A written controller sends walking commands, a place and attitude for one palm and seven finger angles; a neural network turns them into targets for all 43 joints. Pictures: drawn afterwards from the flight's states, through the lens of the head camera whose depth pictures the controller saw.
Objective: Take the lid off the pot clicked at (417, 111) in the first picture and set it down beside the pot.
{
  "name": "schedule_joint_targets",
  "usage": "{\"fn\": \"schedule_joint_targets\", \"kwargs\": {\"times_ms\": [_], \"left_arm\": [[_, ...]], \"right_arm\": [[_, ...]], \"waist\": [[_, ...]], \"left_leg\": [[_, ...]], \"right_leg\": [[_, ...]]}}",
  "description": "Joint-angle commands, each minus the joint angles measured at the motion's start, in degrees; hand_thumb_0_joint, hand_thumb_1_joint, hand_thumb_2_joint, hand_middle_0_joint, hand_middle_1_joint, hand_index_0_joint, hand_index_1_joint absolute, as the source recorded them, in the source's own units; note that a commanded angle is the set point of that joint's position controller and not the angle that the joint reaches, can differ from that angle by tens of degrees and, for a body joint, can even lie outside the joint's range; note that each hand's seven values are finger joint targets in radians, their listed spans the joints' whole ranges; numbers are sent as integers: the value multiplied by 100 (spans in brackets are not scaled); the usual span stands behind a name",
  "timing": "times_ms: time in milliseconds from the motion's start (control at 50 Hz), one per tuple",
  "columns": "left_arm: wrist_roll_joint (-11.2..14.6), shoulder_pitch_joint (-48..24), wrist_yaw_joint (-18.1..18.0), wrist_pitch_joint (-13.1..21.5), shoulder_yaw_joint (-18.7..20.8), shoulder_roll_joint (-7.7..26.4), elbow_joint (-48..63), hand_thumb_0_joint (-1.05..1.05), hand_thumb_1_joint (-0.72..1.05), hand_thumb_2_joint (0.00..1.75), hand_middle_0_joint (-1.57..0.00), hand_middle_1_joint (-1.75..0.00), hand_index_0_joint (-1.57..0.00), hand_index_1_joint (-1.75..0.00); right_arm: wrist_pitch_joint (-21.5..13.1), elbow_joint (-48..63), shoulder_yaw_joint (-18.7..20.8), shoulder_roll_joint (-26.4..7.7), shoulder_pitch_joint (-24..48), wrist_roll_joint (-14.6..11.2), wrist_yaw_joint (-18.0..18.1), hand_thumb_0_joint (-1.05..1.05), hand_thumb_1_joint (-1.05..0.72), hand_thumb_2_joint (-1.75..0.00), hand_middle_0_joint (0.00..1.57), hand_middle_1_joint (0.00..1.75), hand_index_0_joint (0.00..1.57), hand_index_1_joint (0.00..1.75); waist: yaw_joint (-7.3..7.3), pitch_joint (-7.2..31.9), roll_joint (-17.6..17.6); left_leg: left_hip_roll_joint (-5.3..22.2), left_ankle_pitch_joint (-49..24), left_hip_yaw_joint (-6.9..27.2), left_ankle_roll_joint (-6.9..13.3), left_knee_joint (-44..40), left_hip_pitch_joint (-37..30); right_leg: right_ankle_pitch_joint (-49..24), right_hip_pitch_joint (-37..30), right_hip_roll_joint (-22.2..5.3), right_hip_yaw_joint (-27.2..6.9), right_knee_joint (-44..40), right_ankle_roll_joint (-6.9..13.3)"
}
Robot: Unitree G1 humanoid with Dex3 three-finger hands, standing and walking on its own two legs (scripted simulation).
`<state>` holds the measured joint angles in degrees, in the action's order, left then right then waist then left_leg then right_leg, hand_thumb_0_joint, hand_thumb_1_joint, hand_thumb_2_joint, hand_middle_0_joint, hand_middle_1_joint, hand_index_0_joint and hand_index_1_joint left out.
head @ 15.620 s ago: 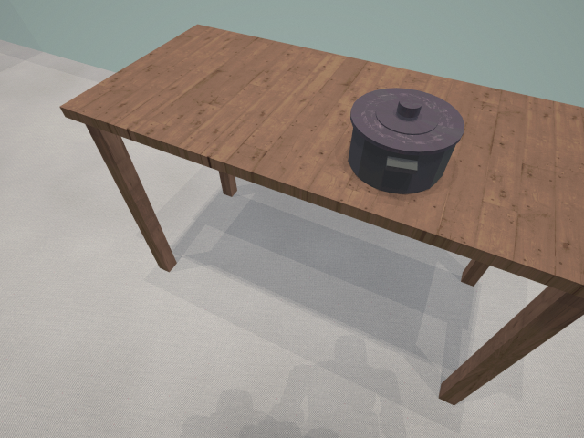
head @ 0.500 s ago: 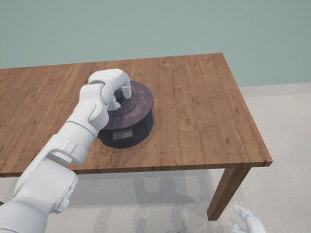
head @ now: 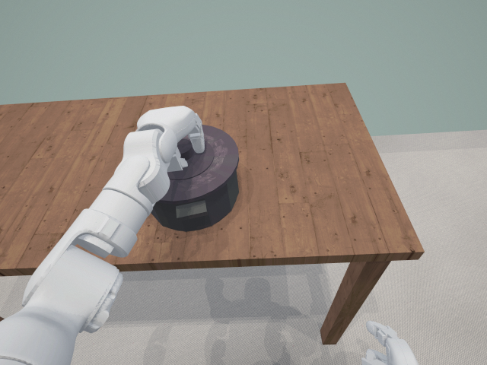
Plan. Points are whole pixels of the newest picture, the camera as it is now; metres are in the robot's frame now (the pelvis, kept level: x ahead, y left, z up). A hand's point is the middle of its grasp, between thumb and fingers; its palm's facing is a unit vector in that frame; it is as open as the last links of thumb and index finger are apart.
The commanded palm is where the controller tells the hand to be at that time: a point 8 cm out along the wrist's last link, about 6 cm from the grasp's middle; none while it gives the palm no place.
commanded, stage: lift the lid straight up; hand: left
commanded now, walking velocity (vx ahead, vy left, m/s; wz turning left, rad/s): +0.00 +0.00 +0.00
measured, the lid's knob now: (181, 149) +0.46 +0.12 +0.12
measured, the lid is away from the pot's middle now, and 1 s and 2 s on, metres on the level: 0.00 0.01 0.02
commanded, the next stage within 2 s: none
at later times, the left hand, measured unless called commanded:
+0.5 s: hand (173, 139) +0.43 +0.12 +0.17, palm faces -0.24 -0.07 -0.97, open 6.6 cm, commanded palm +0.41 +0.13 +0.24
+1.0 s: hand (165, 117) +0.44 +0.13 +0.21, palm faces -0.18 -0.06 -0.98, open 6.5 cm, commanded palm +0.41 +0.13 +0.28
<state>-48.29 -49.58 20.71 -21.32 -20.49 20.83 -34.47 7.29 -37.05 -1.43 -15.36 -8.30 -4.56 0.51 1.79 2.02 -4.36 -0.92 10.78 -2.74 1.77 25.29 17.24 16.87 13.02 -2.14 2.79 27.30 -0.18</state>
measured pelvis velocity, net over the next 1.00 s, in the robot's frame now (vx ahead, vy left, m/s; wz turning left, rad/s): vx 0.00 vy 0.00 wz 0.00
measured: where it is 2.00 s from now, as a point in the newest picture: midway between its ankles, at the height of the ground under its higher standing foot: outside the picture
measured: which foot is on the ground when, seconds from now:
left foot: down 0.00-1.00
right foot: down 0.00-1.00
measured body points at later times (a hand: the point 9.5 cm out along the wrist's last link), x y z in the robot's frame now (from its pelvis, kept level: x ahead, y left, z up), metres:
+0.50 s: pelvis +0.00 +0.00 +0.00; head +0.01 -0.04 +0.45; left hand +0.44 +0.12 +0.22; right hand +0.16 -0.24 -0.12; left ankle +0.02 +0.10 -0.74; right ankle -0.03 -0.12 -0.74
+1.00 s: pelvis +0.00 +0.00 +0.00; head +0.00 -0.03 +0.45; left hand +0.44 +0.13 +0.26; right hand +0.17 -0.23 -0.11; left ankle +0.02 +0.10 -0.74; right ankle -0.03 -0.12 -0.74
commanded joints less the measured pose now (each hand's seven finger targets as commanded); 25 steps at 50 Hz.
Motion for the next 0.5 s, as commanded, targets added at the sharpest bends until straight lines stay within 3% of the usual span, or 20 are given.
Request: {"fn": "schedule_joint_targets", "kwargs": {"times_ms": [0, 60, 80, 100, 160, 200, 240, 300, 340, 360, 420, 460, 480], "left_arm": [[-194, -2910, -254, 12, 731, 1146, 885, 0, 73, 91, -87, -99, -96, -101], [-106, -3262, -246, 57, 666, 1097, 1285, 0, 74, 92, -88, -99, -97, -101], [-180, -3421, -265, 64, 758, 1278, 1369, 0, 74, 92, -88, -99, -97, -101], [-171, -3399, -255, 44, 650, 1156, 1271, 0, 74, 92, -88, -99, -97, -101], [-73, -3532, -271, 94, 995, 1524, 1446, 0, 74, 92, -88, -99, -97, -101], [-104, -3429, -229, 60, 794, 1309, 1348, 0, 74, 92, -88, -99, -97, -101], [-113, -3476, -216, 41, 890, 1433, 1391, 0, 74, 92, -88, -99, -97, -101], [-143, -3224, -184, 1, 932, 1453, 1000, 0, 74, 92, -88, -99, -97, -101], [-161, -3470, -166, 31, 963, 1559, 1273, 0, 74, 92, -88, -99, -97, -101], [-91, -3608, -146, 57, 720, 1268, 1452, 0, 74, 92, -88, -99, -97, -101], [-156, -3697, -132, 27, 815, 1390, 1597, 0, 74, 92, -88, -99, -97, -101], [-62, -3513, -116, 15, 977, 1519, 1466, 0, 74, 92, -88, -99, -97, -101], [-161, -3503, -97, -22, 927, 1510, 1252, 0, 74, 92, -88, -99, -97, -101]], "right_arm": [[-293, 810, 171, -581, 590, 7, 2, 0, -90, -90, 20, 30, 20, 30], [-329, 857, 194, -575, 652, 11, 13, 0, -90, -90, 20, 30, 20, 30], [-348, 813, 187, -574, 611, 13, 12, 0, -90, -90, 20, 30, 20, 30], [-372, 816, 179, -546, 622, 9, 13, 0, -90, -90, 20, 30, 20, 30], [-447, 801, 203, -601, 605, 27, 32, 0, -90, -90, 20, 30, 20, 30], [-471, 794, 179, -551, 637, 16, 13, 0, -90, -90, 20, 30, 20, 30], [-492, 783, 179, -575, 637, 15, 4, 0, -90, -90, 20, 30, 20, 30], [-470, 746, 172, -589, 613, 19, 16, 0, -90, -90, 20, 30, 20, 30], [-489, 784, 163, -587, 671, 8, 30, 0, -90, -90, 20, 30, 20, 30], [-499, 822, 175, -589, 695, 5, 18, 0, -90, -90, 20, 30, 20, 30], [-534, 821, 184, -558, 665, 4, -25, 0, -90, -90, 20, 30, 20, 30], [-518, 809, 193, -618, 675, 15, -34, 0, -90, -90, 20, 30, 20, 30], [-496, 786, 156, -576, 710, 8, -30, 0, -90, -90, 20, 30, 20, 30]], "waist": [[9, 2012, 614], [52, 2194, 576], [40, 2346, 473], [48, 2230, 484], [6, 2402, 586], [-1, 2274, 589], [-25, 2281, 557], [-21, 2045, 800], [-36, 2231, 673], [35, 2269, 536], [-25, 2451, 523], [-30, 2365, 587], [-41, 2249, 640]], "left_leg": [[-149, -1238, 325, 276, -14, -1393], [-157, -1295, 358, 302, -2, -1500], [-134, -1324, 359, 283, -29, -1622], [-155, -1253, 374, 294, -33, -1597], [-157, -1372, 378, 316, -13, -1589], [-159, -1420, 363, 304, -36, -1578], [-158, -1420, 353, 300, -42, -1595], [-161, -1293, 325, 308, -56, -1407], [-168, -1344, 331, 307, -62, -1511], [-167, -1477, 345, 309, -29, -1606], [-149, -1591, 395, 289, -15, -1751], [-162, -1620, 384, 309, 0, -1621], [-157, -1480, 340, 282, -41, -1540]], "right_leg": [[-2117, -93, 283, -12, -257, 233], [-2162, -145, 259, -35, -284, 236], [-2155, -163, 278, -38, -244, 229], [-2098, -98, 288, -31, -274, 230], [-2318, -324, 256, -67, -268, 227], [-2385, -249, 268, -51, -249, 211], [-2368, -264, 263, -60, -259, 211], [-2293, -232, 267, -46, -308, 195], [-2331, -283, 255, -65, -275, 202], [-2379, -231, 246, -51, -293, 222], [-2390, -241, 272, -37, -228, 227], [-2478, -344, 247, -44, -264, 236], [-2363, -283, 255, -52, -255, 218]]}}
